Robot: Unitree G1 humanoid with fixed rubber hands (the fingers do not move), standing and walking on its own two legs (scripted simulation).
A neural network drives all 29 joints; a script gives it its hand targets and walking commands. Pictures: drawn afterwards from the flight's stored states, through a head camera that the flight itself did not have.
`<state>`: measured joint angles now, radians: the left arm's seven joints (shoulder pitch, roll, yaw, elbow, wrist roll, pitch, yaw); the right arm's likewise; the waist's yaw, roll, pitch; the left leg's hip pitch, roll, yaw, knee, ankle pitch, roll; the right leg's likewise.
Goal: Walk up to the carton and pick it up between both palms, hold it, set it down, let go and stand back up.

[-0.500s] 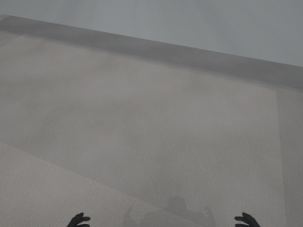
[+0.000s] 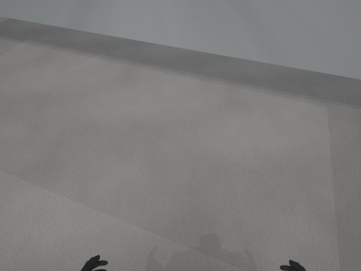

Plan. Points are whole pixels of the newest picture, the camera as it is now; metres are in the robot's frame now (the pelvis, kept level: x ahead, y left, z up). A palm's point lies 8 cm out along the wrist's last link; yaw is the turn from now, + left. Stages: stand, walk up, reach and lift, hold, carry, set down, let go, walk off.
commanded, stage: stand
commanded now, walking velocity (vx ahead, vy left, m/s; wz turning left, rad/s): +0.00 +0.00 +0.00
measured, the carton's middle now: out of the picture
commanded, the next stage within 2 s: walk up in 1.90 s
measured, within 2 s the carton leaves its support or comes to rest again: neither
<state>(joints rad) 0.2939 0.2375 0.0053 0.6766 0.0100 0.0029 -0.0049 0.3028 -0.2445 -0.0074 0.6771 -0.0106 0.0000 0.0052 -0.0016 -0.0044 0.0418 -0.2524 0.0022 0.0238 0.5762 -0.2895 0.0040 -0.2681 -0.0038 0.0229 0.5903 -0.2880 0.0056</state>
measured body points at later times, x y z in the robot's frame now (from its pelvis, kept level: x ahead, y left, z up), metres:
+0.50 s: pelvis +0.00 +0.00 +0.00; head +0.01 +0.00 +0.45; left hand +0.09 +0.25 -0.12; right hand +0.09 -0.25 -0.11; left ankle +0.01 +0.12 -0.73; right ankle +0.02 -0.12 -0.73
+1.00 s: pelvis +0.00 +0.00 +0.00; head +0.01 +0.00 +0.45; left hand +0.09 +0.26 -0.12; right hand +0.09 -0.25 -0.12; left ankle +0.01 +0.12 -0.73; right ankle +0.02 -0.12 -0.73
